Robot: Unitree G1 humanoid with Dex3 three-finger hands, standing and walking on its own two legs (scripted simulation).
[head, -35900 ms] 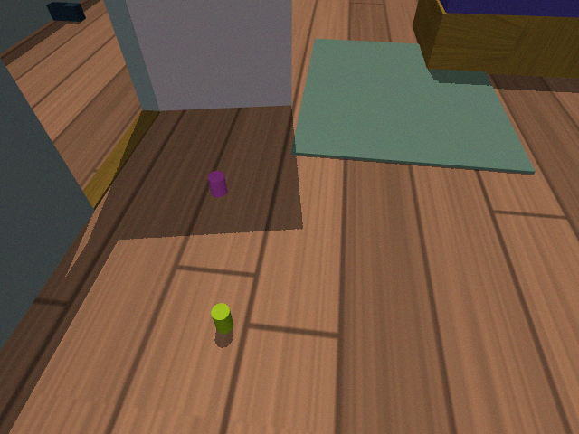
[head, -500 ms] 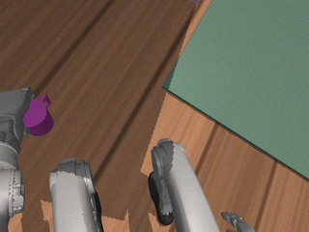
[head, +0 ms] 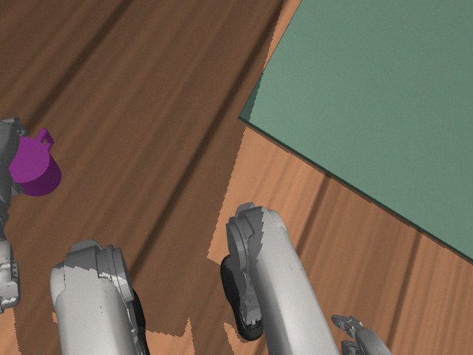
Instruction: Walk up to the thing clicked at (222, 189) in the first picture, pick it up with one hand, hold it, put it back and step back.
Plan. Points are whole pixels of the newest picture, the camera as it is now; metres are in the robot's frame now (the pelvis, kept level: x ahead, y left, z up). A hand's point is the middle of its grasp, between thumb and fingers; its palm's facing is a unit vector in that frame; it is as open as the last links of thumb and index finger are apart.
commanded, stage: lower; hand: left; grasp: from above
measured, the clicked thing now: (34, 160) +0.49 +0.26 -0.26
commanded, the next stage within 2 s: rest in 0.20 s
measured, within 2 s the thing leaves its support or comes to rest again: rests again in 0.22 s
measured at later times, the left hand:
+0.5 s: hand (13, 175) +0.46 +0.29 -0.24, palm faces -0.49 -0.06 -0.87, open 10.5 cm
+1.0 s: hand (12, 174) +0.46 +0.30 -0.25, palm faces -0.46 -0.06 -0.89, open 11.8 cm
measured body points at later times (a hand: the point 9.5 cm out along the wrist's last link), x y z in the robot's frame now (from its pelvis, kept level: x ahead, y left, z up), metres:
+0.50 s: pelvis +0.00 +0.00 -0.04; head +0.27 +0.07 +0.32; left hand +0.48 +0.29 -0.19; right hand +0.04 -0.27 -0.14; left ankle +0.07 +0.13 -0.33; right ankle +0.09 -0.13 -0.33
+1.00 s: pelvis -0.01 +0.01 -0.05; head +0.25 +0.08 +0.31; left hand +0.48 +0.30 -0.20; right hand +0.01 -0.27 -0.13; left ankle +0.07 +0.13 -0.33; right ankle +0.09 -0.13 -0.33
